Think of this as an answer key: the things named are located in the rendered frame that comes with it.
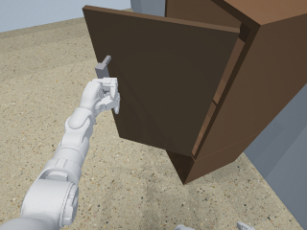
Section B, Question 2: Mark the robot left upper arm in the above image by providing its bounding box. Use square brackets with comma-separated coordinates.
[0, 178, 80, 230]

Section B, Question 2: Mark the handle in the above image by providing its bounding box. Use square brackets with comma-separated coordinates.
[95, 55, 118, 94]

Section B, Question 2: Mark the cupboard door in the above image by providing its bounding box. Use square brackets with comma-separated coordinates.
[82, 5, 240, 157]

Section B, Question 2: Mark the robot left forearm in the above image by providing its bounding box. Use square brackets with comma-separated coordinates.
[20, 107, 96, 217]

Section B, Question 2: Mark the robot left hand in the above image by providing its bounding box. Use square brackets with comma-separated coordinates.
[79, 78, 121, 118]

